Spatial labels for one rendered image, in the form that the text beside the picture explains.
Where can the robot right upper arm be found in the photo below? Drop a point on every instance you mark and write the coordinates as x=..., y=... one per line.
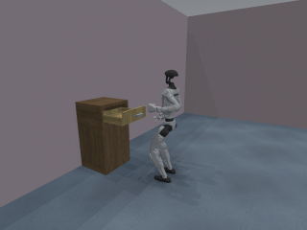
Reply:
x=179, y=99

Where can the robot left upper arm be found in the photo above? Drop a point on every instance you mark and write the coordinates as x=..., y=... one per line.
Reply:
x=168, y=95

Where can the humanoid robot head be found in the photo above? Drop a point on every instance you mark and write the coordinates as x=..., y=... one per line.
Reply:
x=171, y=74

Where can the robot left forearm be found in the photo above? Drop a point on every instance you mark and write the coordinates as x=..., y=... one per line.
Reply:
x=167, y=109

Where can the right robot hand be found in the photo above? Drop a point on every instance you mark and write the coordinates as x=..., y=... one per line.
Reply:
x=161, y=117

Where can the robot left shin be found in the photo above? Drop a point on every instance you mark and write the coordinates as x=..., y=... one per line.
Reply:
x=157, y=160

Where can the cabinet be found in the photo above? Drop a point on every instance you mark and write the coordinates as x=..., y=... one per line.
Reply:
x=104, y=147

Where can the left robot hand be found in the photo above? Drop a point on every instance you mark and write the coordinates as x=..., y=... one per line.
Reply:
x=151, y=107

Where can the drawer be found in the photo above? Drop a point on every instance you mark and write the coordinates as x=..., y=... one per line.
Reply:
x=122, y=116

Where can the handle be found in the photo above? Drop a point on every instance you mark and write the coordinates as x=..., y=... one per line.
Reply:
x=138, y=115

